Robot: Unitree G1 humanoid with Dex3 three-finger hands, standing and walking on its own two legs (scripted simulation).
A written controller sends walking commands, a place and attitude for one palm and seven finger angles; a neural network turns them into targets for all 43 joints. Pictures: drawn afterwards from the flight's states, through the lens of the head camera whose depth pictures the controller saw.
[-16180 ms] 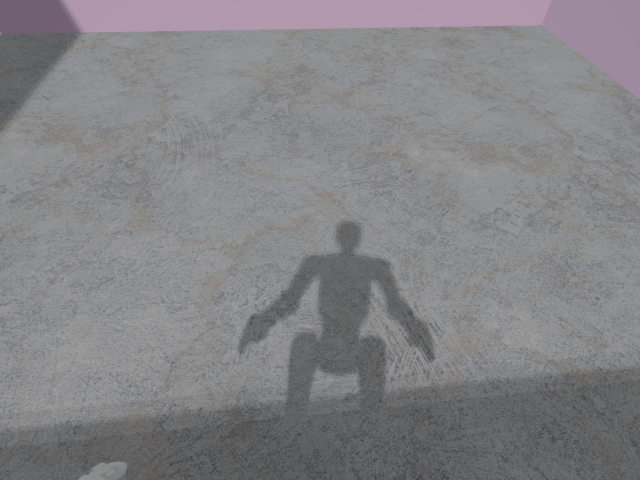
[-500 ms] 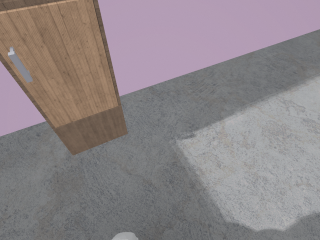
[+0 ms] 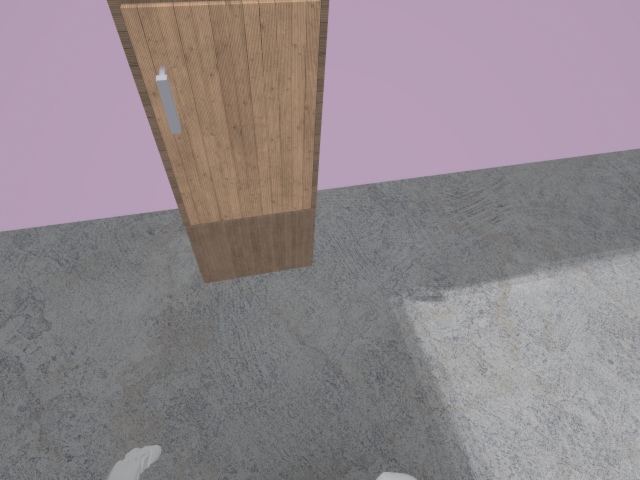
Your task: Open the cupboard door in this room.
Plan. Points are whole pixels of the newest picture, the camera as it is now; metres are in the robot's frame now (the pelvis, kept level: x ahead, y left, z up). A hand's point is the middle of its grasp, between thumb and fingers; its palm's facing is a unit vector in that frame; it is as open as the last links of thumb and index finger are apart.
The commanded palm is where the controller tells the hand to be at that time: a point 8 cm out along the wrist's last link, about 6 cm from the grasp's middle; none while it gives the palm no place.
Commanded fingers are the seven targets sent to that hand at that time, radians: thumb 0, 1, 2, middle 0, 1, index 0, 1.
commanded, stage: turn to face it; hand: left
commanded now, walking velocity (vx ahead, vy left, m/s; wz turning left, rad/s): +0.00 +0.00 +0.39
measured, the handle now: (169, 100) +0.80 +0.34 +0.00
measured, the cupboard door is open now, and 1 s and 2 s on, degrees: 0 0 0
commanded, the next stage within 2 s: take the last steps up to it in 0.28 s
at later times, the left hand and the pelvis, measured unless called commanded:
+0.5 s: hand out of the picture -0.05 +0.17 -0.17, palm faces +0.25 -0.94 -0.24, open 7.4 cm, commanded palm none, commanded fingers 0.00 0.90 0.90 -0.20 -0.30 -0.20 -0.30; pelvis -0.04 -0.03 +0.00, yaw +13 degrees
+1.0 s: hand out of the picture +0.07 +0.19 -0.18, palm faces +0.18 -0.97 -0.18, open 7.4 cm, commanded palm none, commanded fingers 0.00 0.90 0.90 -0.20 -0.30 -0.20 -0.30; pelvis +0.05 +0.00 -0.01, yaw +11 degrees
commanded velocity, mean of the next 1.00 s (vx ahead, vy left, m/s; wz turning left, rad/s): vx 0.19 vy -0.05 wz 0.09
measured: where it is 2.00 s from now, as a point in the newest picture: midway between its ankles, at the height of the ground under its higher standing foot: (311, 429)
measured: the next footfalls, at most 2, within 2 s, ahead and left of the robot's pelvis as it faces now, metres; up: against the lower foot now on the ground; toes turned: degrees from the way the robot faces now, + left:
right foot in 0.14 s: +0.03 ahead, -0.15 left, +0.00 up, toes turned +4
left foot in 0.56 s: -0.06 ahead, +0.10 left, +0.00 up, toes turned +16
